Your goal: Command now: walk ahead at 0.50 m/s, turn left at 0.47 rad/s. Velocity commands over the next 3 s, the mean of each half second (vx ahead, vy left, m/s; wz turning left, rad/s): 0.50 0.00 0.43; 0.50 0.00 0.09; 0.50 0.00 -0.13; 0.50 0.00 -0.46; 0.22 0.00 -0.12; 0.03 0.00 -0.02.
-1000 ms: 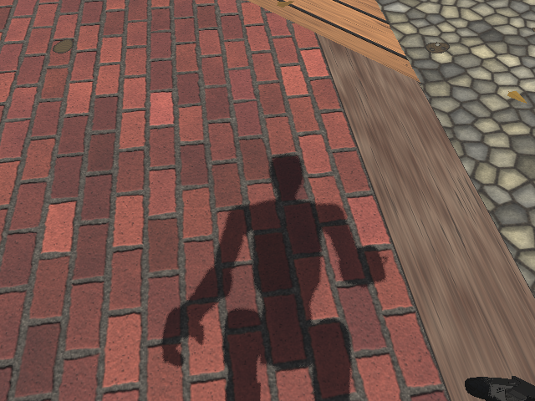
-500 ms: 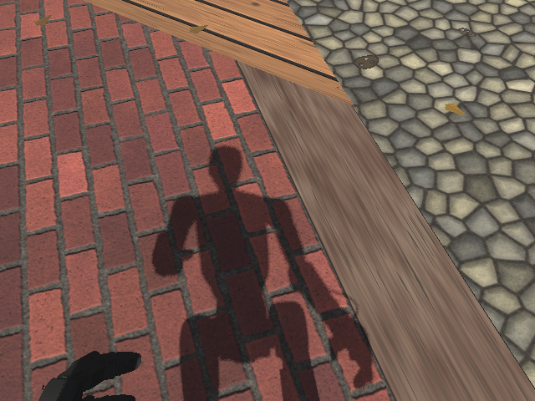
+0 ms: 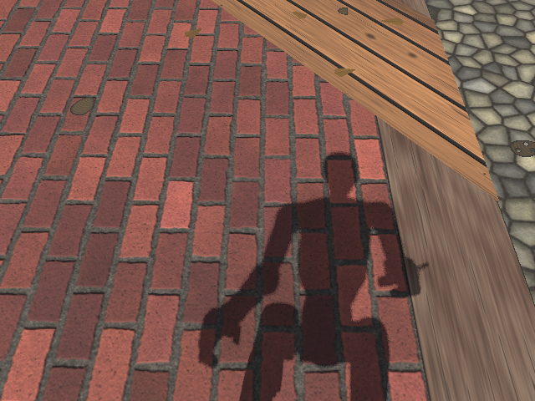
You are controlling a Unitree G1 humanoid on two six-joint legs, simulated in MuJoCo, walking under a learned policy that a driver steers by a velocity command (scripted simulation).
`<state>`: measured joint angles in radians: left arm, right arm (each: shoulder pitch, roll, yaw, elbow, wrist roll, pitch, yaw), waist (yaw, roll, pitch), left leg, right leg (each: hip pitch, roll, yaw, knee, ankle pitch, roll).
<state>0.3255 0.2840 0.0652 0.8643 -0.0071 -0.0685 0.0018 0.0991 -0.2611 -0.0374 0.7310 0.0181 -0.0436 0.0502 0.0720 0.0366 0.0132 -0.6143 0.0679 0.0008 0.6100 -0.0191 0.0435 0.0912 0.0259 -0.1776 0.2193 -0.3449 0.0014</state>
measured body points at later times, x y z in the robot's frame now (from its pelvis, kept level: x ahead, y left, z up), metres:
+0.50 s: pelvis +0.29 +0.03 +0.01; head +0.31 +0.04 +0.45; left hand +0.45 +0.31 -0.08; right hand +0.39 -0.24 -0.11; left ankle +0.16 +0.11 -0.73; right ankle +0.48 -0.07 -0.71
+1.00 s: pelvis +0.56 +0.08 +0.01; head +0.59 +0.08 +0.46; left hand +0.48 +0.34 -0.12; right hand +0.84 -0.08 -0.07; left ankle +0.69 +0.26 -0.70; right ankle +0.48 -0.06 -0.73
